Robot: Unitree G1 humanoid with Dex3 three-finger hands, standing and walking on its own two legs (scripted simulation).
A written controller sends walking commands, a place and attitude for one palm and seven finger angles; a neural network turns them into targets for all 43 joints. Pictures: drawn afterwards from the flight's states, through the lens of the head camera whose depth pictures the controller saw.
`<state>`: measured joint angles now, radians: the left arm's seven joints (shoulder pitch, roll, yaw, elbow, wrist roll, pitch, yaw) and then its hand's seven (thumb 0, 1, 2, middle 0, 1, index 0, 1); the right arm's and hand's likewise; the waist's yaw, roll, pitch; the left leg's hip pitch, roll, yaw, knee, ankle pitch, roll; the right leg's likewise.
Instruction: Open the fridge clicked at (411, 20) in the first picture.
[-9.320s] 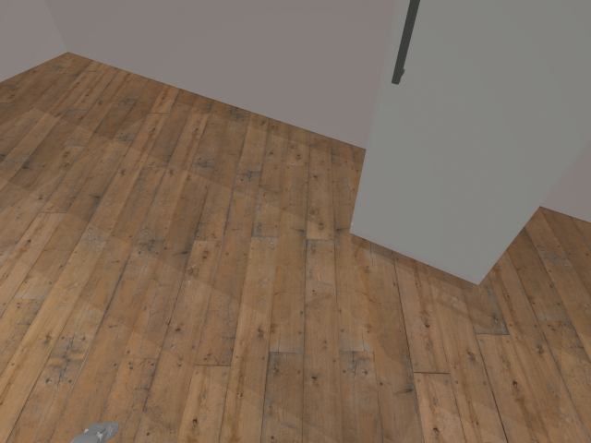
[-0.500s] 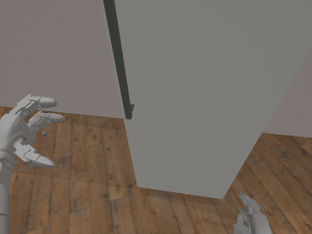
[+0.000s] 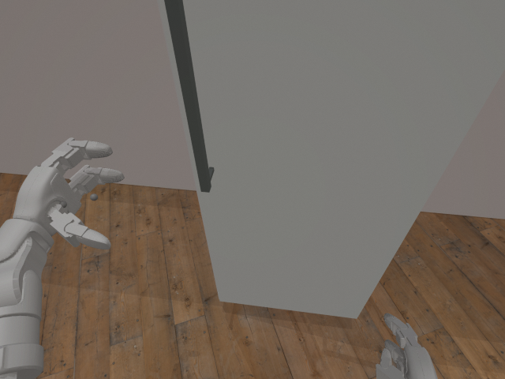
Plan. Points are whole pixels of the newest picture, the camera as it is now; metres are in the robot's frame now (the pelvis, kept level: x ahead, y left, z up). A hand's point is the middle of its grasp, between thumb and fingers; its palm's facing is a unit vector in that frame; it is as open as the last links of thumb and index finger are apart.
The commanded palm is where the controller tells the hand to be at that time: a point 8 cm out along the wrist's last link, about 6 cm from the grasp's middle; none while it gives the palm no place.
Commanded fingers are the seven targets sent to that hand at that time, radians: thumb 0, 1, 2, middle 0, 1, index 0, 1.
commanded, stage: move the hooked fingers beside the handle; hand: left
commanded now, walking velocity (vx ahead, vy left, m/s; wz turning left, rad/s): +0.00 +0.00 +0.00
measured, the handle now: (193, 85) +0.50 +0.14 +0.24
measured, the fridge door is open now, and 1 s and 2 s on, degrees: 0 0 0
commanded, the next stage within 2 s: none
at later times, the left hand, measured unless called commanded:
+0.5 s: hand (124, 171) +0.37 +0.23 +0.16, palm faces -0.02 -1.00 -0.01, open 13.9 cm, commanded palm +0.35 +0.28 +0.16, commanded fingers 0.00 -0.50 0.30 -0.30 -1.20 -0.30 -1.20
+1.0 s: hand (152, 150) +0.42 +0.21 +0.16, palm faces -0.04 -1.00 +0.00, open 13.9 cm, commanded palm +0.40 +0.26 +0.16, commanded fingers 0.00 -0.50 0.30 -0.30 -1.20 -0.30 -1.20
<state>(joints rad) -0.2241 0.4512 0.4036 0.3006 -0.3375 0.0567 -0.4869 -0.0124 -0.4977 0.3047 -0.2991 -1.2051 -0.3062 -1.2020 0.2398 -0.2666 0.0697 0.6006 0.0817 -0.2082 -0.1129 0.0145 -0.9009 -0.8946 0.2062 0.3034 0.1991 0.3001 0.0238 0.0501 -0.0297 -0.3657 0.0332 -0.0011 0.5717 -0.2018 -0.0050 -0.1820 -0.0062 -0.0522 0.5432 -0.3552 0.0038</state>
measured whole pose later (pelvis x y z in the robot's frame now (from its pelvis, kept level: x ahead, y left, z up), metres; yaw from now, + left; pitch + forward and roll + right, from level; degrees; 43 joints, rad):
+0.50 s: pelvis +0.00 +0.00 +0.00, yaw -1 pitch +1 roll -1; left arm -0.44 0.44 0.36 0.53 -0.27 0.04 -0.39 -0.01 -0.50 0.30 -0.30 -1.20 -0.31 -1.20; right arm 0.27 -0.27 0.06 0.63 0.08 -0.15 -0.11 0.01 -0.90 -0.89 0.21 0.30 0.20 0.30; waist -0.01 0.04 -0.03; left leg -0.40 0.04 0.01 0.58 -0.20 0.00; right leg -0.22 0.00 -0.04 0.55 -0.35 0.00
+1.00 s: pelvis +0.01 +0.00 +0.00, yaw -2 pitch +4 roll -1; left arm -0.61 0.44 0.34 0.72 -0.22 -0.03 -0.34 -0.01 -0.50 0.30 -0.30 -1.20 -0.31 -1.20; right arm 0.32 -0.27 0.04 0.64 0.07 -0.10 -0.09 0.01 -0.90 -0.89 0.21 0.30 0.20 0.30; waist -0.04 0.04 -0.05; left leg -0.45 0.05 0.02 0.61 -0.23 0.00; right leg -0.28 0.00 -0.02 0.59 -0.37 0.00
